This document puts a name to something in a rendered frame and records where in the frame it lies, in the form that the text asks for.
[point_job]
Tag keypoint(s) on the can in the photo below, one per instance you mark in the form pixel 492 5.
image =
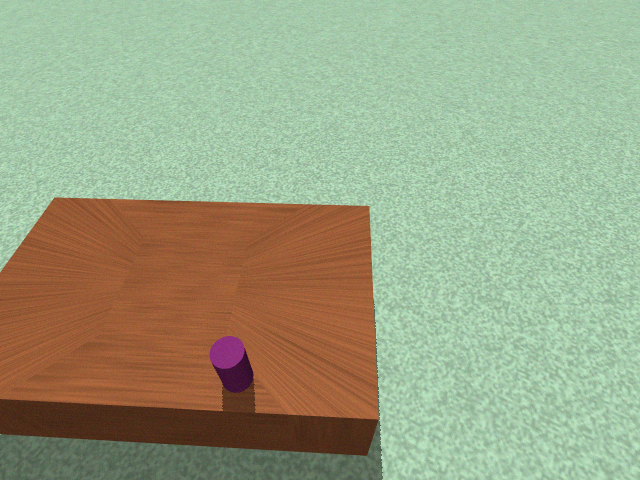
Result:
pixel 230 360

